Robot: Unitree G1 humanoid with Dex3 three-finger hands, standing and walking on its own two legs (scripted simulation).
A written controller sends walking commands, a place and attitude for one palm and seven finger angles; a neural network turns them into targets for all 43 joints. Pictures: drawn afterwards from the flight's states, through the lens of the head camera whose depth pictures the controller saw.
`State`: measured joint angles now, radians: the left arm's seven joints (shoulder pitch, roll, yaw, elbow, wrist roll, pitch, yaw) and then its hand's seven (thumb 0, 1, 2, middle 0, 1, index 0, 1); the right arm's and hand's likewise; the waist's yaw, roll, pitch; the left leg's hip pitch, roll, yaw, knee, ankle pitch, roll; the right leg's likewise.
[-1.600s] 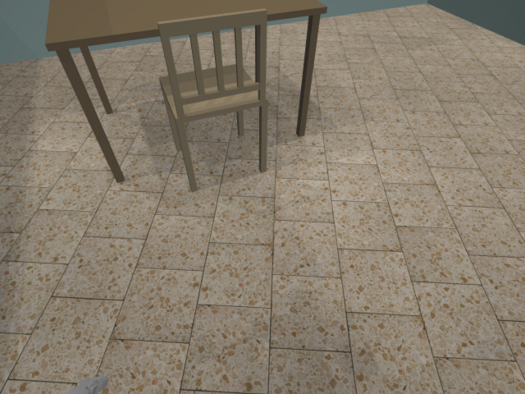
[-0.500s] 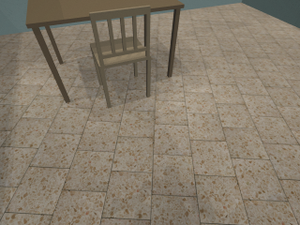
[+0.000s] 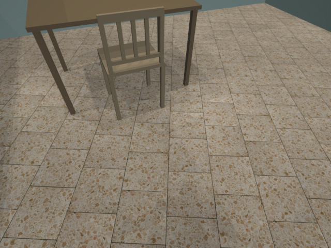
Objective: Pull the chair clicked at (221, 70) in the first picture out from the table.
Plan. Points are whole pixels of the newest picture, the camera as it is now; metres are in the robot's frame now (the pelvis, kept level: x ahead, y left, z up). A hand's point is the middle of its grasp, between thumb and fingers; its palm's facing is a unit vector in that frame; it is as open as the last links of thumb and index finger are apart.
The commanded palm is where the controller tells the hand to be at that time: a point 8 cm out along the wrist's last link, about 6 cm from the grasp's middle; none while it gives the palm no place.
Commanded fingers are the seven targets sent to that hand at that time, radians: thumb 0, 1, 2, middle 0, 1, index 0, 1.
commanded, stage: walk to a spot facing it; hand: left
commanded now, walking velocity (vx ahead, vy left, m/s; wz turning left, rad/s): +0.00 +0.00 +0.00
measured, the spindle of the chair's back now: (134, 39) +1.30 +0.28 -0.11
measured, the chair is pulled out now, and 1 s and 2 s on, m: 0.00 0.00 0.00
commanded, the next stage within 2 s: turn to face it in 1.80 s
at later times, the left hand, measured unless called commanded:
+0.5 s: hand out of the picture +0.08 +0.14 -0.18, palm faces -0.08 -0.97 -0.22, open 7.3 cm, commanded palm none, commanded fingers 0.00 0.90 0.90 -0.20 -0.30 -0.20 -0.30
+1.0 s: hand (129, 191) +0.34 +0.15 -0.20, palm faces -0.25 -0.96 -0.15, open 7.4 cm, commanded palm none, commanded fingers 0.00 0.90 0.90 -0.20 -0.30 -0.20 -0.30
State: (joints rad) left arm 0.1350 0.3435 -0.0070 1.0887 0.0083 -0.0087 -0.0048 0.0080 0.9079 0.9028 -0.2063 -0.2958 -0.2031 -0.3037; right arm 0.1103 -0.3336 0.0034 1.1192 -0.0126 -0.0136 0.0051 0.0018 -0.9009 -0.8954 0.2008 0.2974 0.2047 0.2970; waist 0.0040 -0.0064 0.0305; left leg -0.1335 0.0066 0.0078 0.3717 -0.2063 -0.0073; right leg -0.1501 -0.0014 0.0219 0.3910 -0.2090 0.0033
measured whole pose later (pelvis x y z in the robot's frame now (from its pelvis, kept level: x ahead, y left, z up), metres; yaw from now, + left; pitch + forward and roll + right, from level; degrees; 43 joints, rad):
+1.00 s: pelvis +0.31 -0.03 -0.02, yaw -21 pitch -2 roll +0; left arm 0.37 0.17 0.07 1.11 0.02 -0.03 0.00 0.01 0.91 0.90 -0.20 -0.30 -0.20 -0.30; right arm 0.18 -0.12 -0.05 1.00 -0.02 -0.10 -0.02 -0.02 -0.93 -0.90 0.20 0.30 0.21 0.30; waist 0.02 -0.05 0.05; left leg -0.29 0.03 0.21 0.58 -0.27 0.08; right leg -0.39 -0.03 0.00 1.27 -0.36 -0.04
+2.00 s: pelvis +0.70 -0.20 -0.02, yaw -31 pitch -1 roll -1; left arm 0.42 0.13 0.03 1.15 0.01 -0.06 0.01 0.01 0.91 0.90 -0.20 -0.30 -0.20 -0.30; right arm 0.12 -0.16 -0.04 1.02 -0.03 -0.05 0.01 0.00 -0.92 -0.90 0.19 0.30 0.20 0.30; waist 0.05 -0.03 0.06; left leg -0.38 0.07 0.14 0.59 -0.15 0.02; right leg -0.07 -0.01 -0.12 0.58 -0.44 -0.01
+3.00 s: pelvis +0.73 -0.23 -0.02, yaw +2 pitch +0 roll +0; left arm 0.26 0.28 0.08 0.95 0.02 0.06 0.01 0.01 0.91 0.90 -0.21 -0.30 -0.20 -0.30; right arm 0.09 -0.24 -0.06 0.89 -0.02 0.03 0.03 0.00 -0.91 -0.90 0.19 0.30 0.20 0.30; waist 0.05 -0.07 0.11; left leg -0.30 0.02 0.10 0.65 -0.35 0.03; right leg -0.36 -0.19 -0.21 0.91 -0.53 0.08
